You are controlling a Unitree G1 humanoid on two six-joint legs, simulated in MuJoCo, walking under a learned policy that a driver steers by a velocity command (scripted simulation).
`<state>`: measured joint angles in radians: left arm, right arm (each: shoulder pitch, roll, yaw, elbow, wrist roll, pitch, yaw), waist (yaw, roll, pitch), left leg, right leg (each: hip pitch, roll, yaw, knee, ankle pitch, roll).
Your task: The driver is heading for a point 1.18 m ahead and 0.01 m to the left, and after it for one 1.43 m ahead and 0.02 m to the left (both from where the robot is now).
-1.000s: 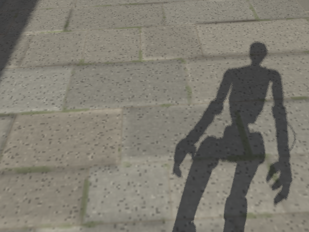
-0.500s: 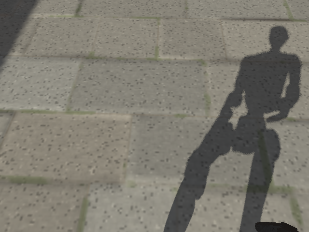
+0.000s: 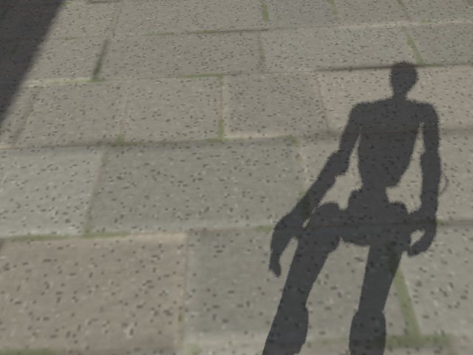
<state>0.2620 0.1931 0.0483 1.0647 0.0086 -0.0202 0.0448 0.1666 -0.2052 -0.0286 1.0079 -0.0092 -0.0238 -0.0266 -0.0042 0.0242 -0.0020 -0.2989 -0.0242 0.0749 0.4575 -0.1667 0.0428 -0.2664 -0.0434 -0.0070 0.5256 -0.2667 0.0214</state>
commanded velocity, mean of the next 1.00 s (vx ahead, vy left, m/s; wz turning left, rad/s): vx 0.21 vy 0.00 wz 0.00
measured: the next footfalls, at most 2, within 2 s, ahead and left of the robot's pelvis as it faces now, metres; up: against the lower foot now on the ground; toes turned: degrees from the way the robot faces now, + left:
right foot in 1.12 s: +0.48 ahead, -0.10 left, +0.00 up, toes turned -1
left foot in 1.68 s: +0.75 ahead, +0.15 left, +0.00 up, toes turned +4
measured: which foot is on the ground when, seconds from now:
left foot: down 0.00-1.00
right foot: down 0.00-0.70, up 0.72-1.00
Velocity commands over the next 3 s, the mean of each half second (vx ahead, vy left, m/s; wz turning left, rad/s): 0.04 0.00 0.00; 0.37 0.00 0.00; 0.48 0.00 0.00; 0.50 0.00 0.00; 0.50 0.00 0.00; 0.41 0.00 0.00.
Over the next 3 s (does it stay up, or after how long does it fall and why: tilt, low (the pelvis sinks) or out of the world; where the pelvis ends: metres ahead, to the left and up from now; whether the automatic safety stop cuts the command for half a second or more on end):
stays up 1.29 0.07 0.01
